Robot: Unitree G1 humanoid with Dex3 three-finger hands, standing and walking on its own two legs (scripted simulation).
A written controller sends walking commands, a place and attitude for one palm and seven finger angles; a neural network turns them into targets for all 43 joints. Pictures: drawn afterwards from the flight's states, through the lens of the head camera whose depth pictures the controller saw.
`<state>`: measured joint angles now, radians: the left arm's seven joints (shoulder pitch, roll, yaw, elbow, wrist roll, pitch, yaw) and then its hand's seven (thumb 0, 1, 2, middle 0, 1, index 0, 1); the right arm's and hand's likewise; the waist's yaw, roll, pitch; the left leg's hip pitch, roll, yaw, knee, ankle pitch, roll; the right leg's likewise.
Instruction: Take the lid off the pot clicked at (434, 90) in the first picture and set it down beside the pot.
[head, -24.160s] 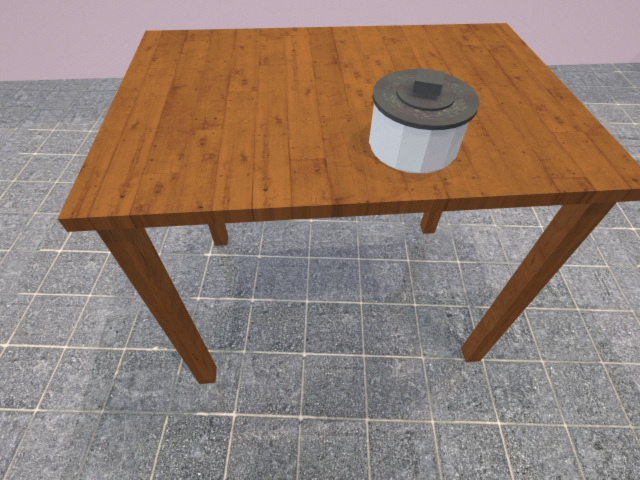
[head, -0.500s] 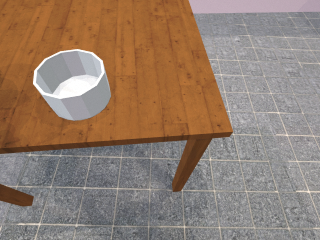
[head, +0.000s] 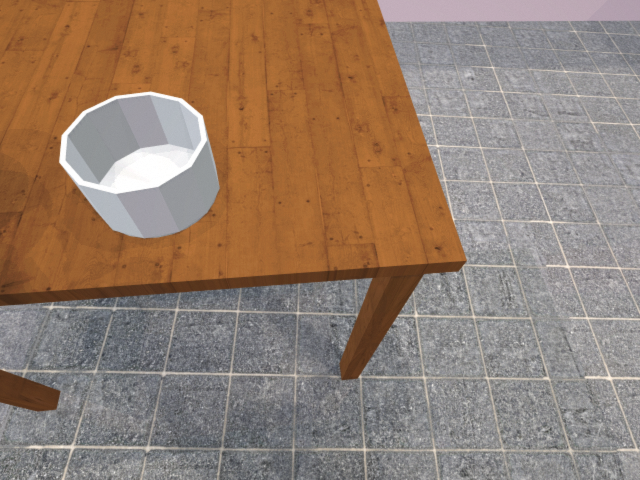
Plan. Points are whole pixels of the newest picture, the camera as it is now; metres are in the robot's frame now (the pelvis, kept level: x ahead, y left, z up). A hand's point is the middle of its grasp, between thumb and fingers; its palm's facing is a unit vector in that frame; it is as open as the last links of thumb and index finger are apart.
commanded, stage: lower the lid onto the table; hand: left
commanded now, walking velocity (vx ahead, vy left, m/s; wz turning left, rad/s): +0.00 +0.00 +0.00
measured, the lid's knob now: out of the picture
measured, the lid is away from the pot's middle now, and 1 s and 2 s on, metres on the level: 0.24 0.23 0.22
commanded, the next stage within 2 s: open the fingers wide in 1.96 s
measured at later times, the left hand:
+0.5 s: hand out of the picture +0.45 +0.40 +0.20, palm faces -0.31 -0.29 -0.90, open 7.9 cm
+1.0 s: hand out of the picture +0.45 +0.40 +0.17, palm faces -0.36 -0.30 -0.88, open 7.9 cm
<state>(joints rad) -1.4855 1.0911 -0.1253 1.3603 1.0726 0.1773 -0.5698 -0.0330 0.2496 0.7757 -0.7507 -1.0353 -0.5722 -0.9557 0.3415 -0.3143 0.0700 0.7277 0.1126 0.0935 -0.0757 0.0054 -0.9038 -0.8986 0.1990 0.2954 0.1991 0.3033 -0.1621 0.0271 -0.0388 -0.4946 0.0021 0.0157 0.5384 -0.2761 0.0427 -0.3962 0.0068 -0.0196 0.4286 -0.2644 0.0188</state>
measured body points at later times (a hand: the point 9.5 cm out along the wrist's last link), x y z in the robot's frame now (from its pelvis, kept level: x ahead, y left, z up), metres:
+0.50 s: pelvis +0.00 +0.00 +0.00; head +0.09 +0.02 +0.44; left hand +0.46 +0.41 +0.25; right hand -0.01 -0.27 -0.12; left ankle -0.02 +0.09 -0.73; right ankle -0.05 -0.14 -0.73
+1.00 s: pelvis -0.01 +0.01 -0.01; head +0.09 +0.03 +0.43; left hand +0.47 +0.41 +0.22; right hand -0.03 -0.27 -0.12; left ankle -0.02 +0.09 -0.73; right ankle -0.05 -0.14 -0.73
